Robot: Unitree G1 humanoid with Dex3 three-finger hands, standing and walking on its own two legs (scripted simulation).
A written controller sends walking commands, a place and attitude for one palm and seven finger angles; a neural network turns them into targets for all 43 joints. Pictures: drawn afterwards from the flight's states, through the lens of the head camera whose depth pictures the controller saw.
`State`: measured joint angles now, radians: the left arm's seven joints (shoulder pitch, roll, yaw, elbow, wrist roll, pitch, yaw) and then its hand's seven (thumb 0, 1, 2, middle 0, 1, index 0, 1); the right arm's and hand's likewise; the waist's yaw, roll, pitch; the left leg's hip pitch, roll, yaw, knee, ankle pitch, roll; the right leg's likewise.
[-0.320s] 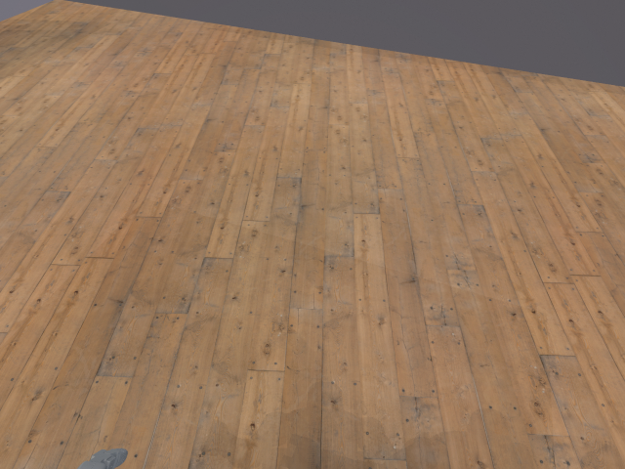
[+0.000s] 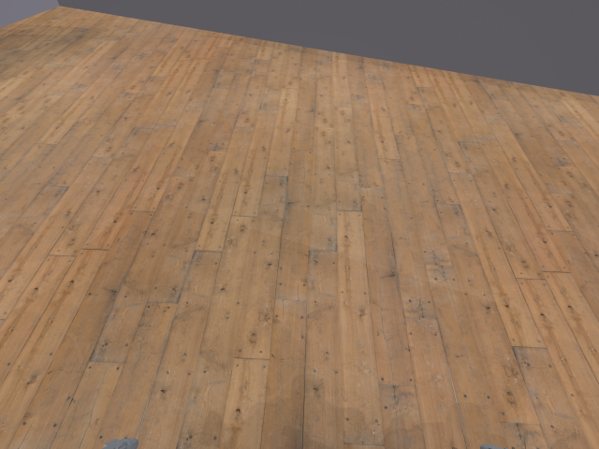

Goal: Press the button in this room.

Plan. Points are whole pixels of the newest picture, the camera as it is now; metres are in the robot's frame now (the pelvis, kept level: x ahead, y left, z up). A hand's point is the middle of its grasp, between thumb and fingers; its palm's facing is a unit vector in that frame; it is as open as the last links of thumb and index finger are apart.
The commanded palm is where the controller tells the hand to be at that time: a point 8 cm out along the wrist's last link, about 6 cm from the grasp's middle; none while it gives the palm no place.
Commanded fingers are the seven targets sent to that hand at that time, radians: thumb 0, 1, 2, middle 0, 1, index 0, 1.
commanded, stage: stand and wait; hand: left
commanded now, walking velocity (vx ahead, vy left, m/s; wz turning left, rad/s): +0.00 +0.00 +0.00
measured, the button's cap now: out of the picture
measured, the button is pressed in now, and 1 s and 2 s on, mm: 0 0 0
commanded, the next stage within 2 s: turn or walk to find it in 0.58 s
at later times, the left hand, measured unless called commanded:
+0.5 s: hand out of the picture +0.06 +0.24 -0.15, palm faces -0.04 -0.94 -0.34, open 7.3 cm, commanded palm none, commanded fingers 0.00 0.90 0.90 -0.20 -0.30 -0.20 -0.30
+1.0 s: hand out of the picture +0.01 +0.22 -0.19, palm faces +0.07 -0.97 -0.24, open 7.3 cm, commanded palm none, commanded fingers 0.00 0.90 0.90 -0.20 -0.30 -0.20 -0.30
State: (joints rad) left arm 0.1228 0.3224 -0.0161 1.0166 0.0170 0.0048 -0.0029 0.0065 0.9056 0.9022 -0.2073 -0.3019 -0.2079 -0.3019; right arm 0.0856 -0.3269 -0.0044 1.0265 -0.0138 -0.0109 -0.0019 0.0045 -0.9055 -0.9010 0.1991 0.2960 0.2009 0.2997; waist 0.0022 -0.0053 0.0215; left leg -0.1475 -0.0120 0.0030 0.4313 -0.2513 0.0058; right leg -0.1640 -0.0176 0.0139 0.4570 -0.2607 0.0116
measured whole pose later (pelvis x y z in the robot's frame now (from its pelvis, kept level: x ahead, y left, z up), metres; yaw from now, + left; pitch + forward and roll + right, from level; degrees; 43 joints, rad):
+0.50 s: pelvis -0.02 -0.01 +0.00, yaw +0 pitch -3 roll +0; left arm 0.14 0.35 -0.01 1.09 0.02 0.00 0.00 0.01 0.91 0.90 -0.21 -0.30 -0.21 -0.30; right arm 0.13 -0.35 -0.01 1.11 -0.01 -0.01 0.00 0.01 -0.91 -0.90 0.20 0.30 0.20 0.30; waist 0.00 0.00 0.04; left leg -0.14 0.00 0.00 0.38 -0.20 0.00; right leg -0.15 -0.01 0.01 0.40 -0.20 0.00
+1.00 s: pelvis -0.03 +0.01 -0.01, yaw +6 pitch +0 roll +0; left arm 0.18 0.25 0.01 0.97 0.02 0.06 0.02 0.01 0.91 0.90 -0.21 -0.30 -0.21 -0.30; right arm 0.21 -0.21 -0.02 0.99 -0.02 0.04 0.01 0.00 -0.91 -0.90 0.20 0.30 0.20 0.30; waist -0.02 -0.03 0.06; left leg -0.34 -0.07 -0.08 0.61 -0.27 0.02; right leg -0.33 -0.06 -0.05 0.71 -0.39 0.03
